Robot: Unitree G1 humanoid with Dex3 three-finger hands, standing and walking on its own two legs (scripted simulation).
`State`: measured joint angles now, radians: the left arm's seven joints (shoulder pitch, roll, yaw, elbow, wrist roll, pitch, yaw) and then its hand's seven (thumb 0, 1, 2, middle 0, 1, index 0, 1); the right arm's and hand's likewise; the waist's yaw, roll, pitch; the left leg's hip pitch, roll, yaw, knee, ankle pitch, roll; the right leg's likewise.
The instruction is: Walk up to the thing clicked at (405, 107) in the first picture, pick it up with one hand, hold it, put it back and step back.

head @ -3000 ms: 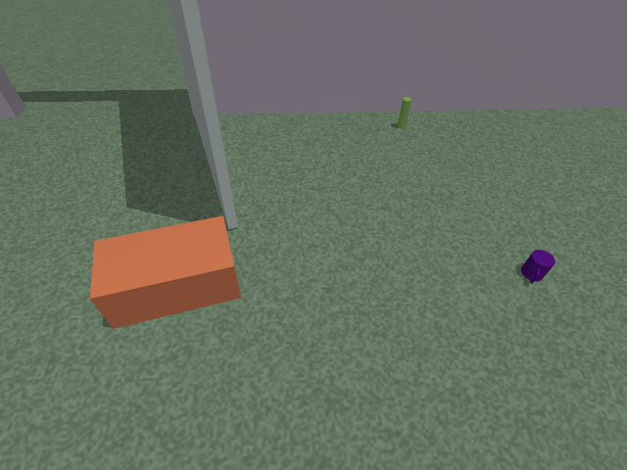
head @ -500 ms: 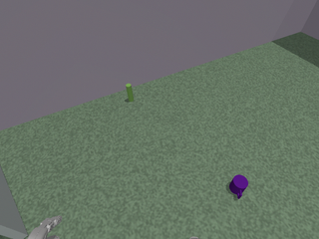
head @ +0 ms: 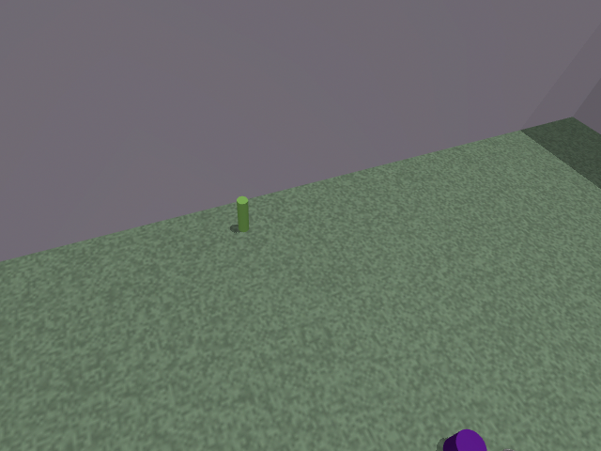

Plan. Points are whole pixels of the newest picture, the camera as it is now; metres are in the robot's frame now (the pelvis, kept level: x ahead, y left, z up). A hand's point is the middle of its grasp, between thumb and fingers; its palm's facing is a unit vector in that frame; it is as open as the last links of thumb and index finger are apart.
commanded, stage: walk up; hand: left
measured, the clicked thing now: (243, 214) +1.12 +0.20 -0.67
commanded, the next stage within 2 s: none
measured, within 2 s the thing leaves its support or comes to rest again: neither
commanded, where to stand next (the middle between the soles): +0.78 +0.00 m, yaw +1 degrees
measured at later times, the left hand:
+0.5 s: hand (166, 332) +0.33 +0.22 -0.11, palm faces -0.02 -0.92 -0.39, open 7.4 cm
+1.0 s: hand (148, 286) +0.44 +0.29 -0.15, palm faces -0.04 -0.94 -0.33, open 7.4 cm
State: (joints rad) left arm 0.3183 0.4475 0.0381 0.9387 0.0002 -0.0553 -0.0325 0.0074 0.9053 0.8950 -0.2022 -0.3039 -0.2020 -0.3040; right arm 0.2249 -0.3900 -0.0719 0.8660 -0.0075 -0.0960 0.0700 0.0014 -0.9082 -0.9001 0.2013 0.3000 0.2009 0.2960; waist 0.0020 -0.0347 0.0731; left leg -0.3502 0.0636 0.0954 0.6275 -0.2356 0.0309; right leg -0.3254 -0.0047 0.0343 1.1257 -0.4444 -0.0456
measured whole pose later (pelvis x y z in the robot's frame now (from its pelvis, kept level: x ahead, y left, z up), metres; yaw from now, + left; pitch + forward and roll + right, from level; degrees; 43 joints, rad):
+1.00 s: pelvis +0.40 +0.01 +0.01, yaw +1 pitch -3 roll -1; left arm 0.31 0.44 0.04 0.92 0.00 -0.04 -0.04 0.01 0.91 0.89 -0.20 -0.30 -0.20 -0.30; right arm 0.28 -0.38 -0.05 0.86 0.00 -0.09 0.06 0.00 -0.91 -0.90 0.20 0.30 0.20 0.30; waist -0.01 -0.06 0.08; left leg -0.28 0.04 0.08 0.55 -0.22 0.02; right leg -0.42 -0.05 0.03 1.07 -0.38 -0.04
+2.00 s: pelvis +0.67 +0.03 +0.01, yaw +0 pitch -3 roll +0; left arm 0.26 0.42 0.03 0.91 -0.01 -0.02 -0.01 0.00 0.90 0.89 -0.20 -0.30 -0.20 -0.30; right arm 0.26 -0.37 -0.03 0.87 -0.01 -0.05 0.02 0.00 -0.90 -0.90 0.20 0.30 0.20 0.30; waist -0.01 -0.06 0.13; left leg -0.29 0.03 0.09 0.56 -0.23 0.04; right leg -0.45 -0.06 0.02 0.89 -0.36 -0.01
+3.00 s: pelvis +0.71 +0.01 +0.02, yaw -1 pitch -3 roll +0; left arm 0.08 0.34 0.00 1.19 0.00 0.00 -0.02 0.00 0.90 0.89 -0.20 -0.30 -0.20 -0.30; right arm 0.07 -0.35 0.00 1.17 0.00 -0.02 0.01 0.00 -0.91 -0.90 0.20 0.30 0.20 0.30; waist 0.01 0.00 0.05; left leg -0.13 0.03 0.08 0.34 -0.16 0.00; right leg -0.14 -0.03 -0.03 0.33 -0.14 0.02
